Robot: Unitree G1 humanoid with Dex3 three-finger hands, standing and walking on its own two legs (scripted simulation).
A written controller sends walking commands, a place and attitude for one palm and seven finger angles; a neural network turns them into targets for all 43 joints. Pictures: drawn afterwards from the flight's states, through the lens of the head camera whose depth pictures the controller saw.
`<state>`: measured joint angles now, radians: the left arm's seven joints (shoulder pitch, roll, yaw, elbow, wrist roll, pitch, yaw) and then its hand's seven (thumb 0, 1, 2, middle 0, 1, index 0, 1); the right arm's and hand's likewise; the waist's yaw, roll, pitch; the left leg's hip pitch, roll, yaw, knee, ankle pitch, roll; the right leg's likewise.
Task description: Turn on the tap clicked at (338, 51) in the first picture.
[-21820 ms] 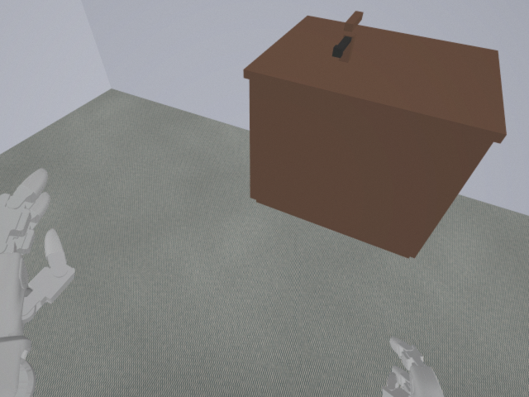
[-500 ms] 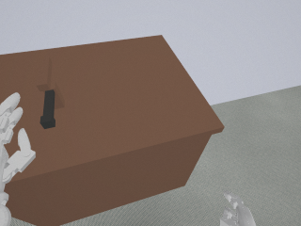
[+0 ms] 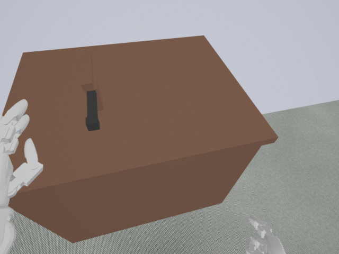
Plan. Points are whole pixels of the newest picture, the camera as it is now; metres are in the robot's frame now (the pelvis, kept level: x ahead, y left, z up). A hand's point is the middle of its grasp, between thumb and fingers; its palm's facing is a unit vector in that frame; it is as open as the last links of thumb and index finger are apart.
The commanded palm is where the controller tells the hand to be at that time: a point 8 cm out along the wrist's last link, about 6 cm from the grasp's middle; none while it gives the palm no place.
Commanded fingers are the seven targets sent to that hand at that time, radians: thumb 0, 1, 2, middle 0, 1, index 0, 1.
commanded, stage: come to a stop and stand still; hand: left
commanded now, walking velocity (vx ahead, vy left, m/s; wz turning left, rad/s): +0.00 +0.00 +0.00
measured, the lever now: (92, 123) +0.39 +0.25 +0.06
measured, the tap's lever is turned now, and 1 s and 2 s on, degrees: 0 0 0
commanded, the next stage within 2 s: look again from close up in 1.18 s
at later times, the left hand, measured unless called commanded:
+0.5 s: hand (21, 145) +0.25 +0.30 +0.16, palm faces +0.38 -0.83 -0.42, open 7.4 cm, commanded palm +0.18 +0.33 +0.17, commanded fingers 0.00 0.90 0.90 -0.20 -0.30 -0.20 -0.30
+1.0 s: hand (45, 153) +0.24 +0.25 +0.16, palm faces +0.39 -0.84 -0.38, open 7.4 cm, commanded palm +0.18 +0.29 +0.17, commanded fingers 0.00 0.90 0.90 -0.20 -0.30 -0.20 -0.30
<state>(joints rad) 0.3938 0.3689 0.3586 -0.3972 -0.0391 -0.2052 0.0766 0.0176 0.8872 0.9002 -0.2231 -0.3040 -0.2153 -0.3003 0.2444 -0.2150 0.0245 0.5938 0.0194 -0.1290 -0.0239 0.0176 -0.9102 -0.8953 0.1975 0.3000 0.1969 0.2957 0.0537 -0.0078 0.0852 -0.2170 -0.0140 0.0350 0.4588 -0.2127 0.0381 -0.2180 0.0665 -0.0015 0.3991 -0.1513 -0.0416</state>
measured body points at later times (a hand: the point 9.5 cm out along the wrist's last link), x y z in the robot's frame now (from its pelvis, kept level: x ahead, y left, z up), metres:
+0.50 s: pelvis +0.03 +0.05 +0.00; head +0.06 +0.07 +0.45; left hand +0.22 +0.34 +0.18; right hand +0.22 -0.15 -0.08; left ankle +0.02 +0.09 -0.74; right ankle +0.04 -0.09 -0.74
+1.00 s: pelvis +0.03 +0.00 +0.00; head +0.04 +0.01 +0.45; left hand +0.21 +0.30 +0.18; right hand +0.22 -0.22 -0.07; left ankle +0.02 +0.09 -0.74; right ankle +0.04 -0.09 -0.74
